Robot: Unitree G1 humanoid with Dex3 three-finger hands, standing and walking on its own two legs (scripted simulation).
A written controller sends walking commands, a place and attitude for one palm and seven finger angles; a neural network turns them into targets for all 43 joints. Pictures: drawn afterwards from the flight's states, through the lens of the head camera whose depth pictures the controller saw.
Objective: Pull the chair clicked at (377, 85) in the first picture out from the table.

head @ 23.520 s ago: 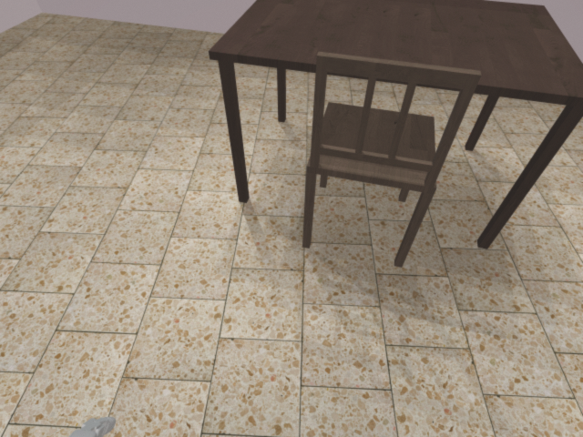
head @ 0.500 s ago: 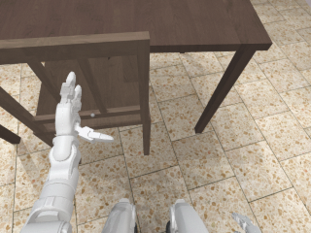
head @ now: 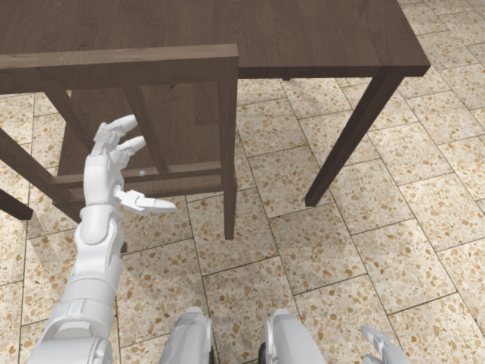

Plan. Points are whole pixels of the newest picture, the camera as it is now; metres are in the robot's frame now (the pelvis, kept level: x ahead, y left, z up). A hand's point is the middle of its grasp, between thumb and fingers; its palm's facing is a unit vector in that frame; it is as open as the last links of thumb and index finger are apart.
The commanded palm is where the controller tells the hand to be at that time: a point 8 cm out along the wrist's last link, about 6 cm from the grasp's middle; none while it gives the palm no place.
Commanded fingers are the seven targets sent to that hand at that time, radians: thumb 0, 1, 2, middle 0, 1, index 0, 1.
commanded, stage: hook a spindle and tug to test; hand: left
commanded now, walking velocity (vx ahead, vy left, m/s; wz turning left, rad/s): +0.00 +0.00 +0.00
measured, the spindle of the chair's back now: (88, 139) +0.48 +0.27 +0.01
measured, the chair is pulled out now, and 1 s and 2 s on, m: -0.06 -0.06 -0.06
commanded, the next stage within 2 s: open the thumb and straighten the fingers in 1.08 s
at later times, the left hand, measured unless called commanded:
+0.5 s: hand (150, 173) +0.41 +0.15 +0.02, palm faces +0.06 -1.00 -0.03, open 5.1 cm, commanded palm +0.37 +0.20 +0.02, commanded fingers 0.00 0.90 0.90 -0.50 -1.45 -0.50 -1.45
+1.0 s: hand (150, 198) +0.37 +0.15 +0.02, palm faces +0.04 -1.00 -0.02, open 4.4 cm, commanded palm +0.34 +0.20 +0.02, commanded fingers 0.00 0.90 0.90 -0.50 -1.45 -0.50 -1.45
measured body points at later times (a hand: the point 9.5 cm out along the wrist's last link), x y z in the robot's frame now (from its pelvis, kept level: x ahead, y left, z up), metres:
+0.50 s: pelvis +0.00 +0.00 +0.00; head +0.13 +0.02 +0.43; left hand +0.40 +0.21 +0.03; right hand +0.12 -0.25 -0.12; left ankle +0.02 +0.10 -0.62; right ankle +0.02 -0.11 -0.62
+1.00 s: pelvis +0.00 +0.00 +0.00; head +0.11 +0.01 +0.44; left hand +0.36 +0.20 +0.03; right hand +0.13 -0.25 -0.11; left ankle +0.02 +0.10 -0.62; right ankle +0.02 -0.11 -0.62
